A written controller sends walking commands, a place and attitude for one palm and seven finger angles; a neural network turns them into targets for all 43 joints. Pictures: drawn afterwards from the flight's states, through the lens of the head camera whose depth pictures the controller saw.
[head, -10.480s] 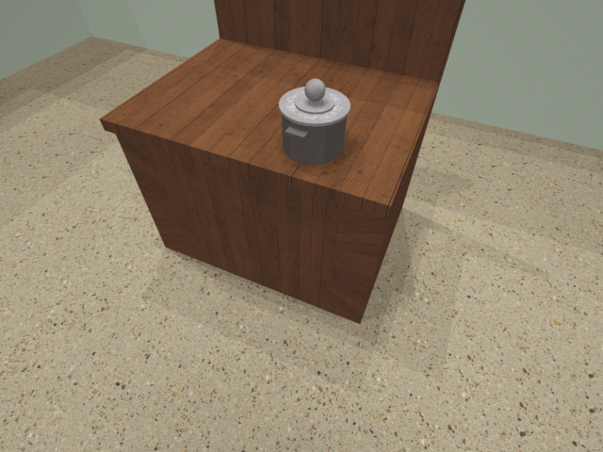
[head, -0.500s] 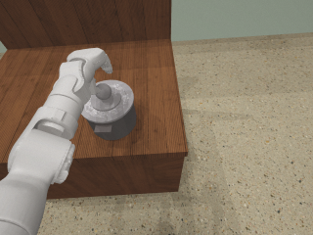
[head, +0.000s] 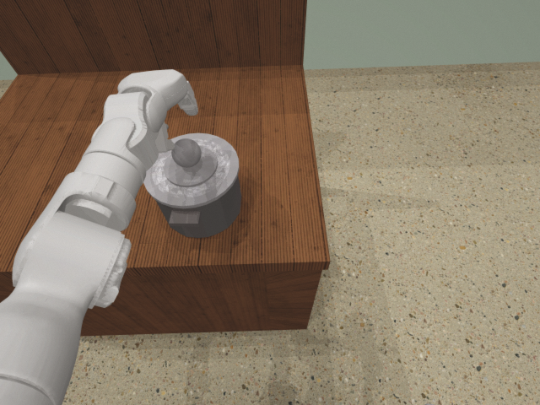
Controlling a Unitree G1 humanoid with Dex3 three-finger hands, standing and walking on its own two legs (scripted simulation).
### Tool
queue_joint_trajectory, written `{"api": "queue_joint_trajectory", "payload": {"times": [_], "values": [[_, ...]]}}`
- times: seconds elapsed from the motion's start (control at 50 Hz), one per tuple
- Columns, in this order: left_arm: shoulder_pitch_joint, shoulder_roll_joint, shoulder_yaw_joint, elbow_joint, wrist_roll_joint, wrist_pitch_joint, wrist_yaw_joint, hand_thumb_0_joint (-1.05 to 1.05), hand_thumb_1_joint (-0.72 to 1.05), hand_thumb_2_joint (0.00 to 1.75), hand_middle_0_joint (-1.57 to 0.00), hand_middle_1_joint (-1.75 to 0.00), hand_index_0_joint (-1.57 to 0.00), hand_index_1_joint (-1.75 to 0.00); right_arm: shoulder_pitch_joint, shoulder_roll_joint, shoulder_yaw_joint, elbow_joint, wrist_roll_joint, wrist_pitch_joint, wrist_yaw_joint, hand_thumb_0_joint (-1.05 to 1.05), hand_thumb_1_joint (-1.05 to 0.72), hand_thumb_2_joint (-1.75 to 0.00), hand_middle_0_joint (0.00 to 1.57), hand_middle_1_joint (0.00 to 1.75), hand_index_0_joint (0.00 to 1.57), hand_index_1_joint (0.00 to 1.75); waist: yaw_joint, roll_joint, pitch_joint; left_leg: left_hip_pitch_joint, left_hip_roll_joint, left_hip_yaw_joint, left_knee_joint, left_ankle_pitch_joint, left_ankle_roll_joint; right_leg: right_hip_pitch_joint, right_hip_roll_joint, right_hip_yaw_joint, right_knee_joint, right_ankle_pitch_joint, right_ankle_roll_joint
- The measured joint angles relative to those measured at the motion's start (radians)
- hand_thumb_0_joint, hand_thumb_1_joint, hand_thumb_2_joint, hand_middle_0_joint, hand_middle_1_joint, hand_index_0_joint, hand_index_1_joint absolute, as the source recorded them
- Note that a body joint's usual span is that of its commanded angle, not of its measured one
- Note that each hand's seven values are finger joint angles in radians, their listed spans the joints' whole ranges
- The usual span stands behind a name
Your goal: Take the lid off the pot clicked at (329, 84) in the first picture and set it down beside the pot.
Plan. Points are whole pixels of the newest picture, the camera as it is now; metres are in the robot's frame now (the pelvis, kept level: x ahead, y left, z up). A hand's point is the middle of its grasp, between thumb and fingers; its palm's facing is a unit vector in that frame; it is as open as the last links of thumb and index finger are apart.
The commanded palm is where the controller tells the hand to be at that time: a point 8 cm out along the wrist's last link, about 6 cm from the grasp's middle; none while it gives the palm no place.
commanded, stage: lower the open fingers around the knob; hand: left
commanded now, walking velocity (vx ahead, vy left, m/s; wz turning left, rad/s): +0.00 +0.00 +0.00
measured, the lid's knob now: (186, 153) +0.53 +0.12 +0.04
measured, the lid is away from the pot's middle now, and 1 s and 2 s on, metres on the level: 0.00 0.00 0.00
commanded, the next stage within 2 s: close the fingers and squeeze the knob in 1.16 s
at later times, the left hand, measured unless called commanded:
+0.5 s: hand (177, 148) +0.49 +0.12 +0.09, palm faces -0.37 -0.03 -0.93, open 10.1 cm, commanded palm +0.50 +0.12 +0.15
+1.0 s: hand (184, 157) +0.50 +0.12 +0.06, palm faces -0.41 -0.04 -0.91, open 10.1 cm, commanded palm +0.51 +0.12 +0.12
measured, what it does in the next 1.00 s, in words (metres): stands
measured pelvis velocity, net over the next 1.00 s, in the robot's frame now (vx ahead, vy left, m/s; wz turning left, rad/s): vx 0.00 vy -0.01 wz -0.03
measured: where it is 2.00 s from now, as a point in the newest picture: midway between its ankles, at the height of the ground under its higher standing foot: outside the picture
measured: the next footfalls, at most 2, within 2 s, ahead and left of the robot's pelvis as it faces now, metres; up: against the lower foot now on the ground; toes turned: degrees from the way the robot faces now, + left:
none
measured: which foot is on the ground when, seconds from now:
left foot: down 0.00-1.00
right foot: down 0.00-1.00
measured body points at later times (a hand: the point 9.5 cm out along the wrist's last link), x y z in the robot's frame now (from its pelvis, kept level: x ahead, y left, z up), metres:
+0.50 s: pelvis -0.01 +0.00 +0.00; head +0.06 -0.02 +0.44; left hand +0.50 +0.12 +0.15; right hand +0.03 -0.27 -0.14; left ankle -0.01 +0.09 -0.74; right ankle -0.03 -0.13 -0.74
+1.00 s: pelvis +0.00 -0.01 +0.00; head +0.09 -0.03 +0.44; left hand +0.52 +0.12 +0.11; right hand +0.00 -0.28 -0.14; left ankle -0.01 +0.09 -0.74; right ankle -0.03 -0.13 -0.74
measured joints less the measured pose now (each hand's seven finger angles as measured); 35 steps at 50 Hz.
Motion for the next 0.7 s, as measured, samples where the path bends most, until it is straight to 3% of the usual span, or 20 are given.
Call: {"api": "queue_joint_trajectory", "payload": {"times": [0.12,0.2,0.4,0.7], "values": [[-0.003,-0.010,-0.018,0.029,-0.003,0.025,-0.008,0.00,-0.27,1.38,-0.83,-0.08,-0.83,-0.08,0.015,0.006,0.000,0.010,-0.001,0.012,0.009,0.00,-0.91,-0.90,0.20,0.29,0.20,0.30,0.001,0.006,-0.003,-0.008,-0.001,0.003,0.005,-0.002,0.003,-0.007,-0.001,0.003,0.003,0.000,0.003],[0.030,-0.009,0.006,-0.002,-0.010,-0.006,-0.020,0.00,-0.27,1.38,-0.83,-0.08,-0.83,-0.08,0.025,0.009,0.000,0.010,-0.005,0.012,0.003,0.00,-0.91,-0.90,0.20,0.29,0.20,0.30,-0.003,0.006,-0.002,-0.003,0.000,0.005,0.002,-0.002,0.004,-0.003,0.000,0.005,-0.002,0.002,0.004],[0.031,-0.032,-0.011,0.043,0.000,-0.004,0.039,0.00,-0.27,1.38,-0.83,-0.08,-0.83,-0.08,0.031,0.005,-0.005,0.022,-0.005,0.007,0.002,0.00,-0.91,-0.90,0.20,0.29,0.20,0.30,-0.004,0.001,-0.005,-0.019,0.003,0.008,0.013,-0.001,0.001,-0.022,0.003,0.009,0.012,0.003,0.001],[0.014,-0.022,0.000,0.130,0.013,0.007,0.066,0.00,-0.27,1.38,-0.83,-0.08,-0.83,-0.08,0.044,-0.003,-0.005,0.041,-0.002,-0.016,-0.015,0.00,-0.91,-0.90,0.20,0.29,0.20,0.30,-0.027,-0.004,-0.006,-0.053,0.018,0.013,0.032,-0.009,-0.007,-0.058,0.017,0.015,0.028,0.000,-0.008]]}}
